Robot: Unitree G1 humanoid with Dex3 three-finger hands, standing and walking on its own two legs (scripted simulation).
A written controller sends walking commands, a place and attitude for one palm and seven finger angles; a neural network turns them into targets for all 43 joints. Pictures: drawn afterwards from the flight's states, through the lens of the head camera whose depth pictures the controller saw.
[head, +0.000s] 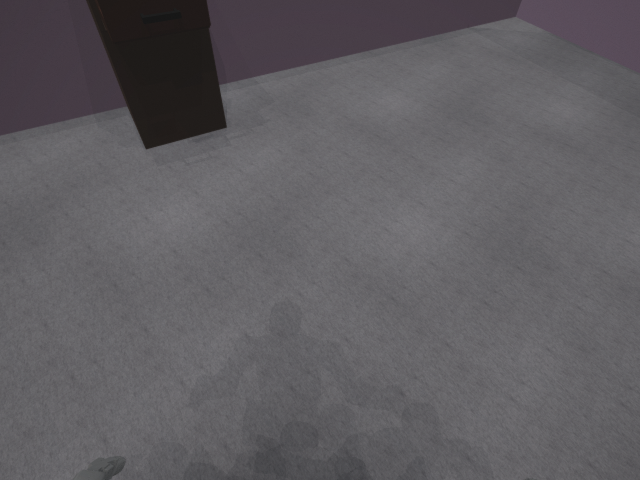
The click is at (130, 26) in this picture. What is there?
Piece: drawer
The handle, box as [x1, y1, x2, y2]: [140, 8, 181, 23]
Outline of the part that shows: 181,17 180,12 175,8 173,8 172,11 149,15 143,15 142,13 140,14 144,23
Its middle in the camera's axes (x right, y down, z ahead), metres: -0.62 -0.85 +1.47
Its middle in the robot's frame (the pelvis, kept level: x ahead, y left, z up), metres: +1.64 +0.69 -0.10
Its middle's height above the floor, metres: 0.66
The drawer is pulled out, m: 0.14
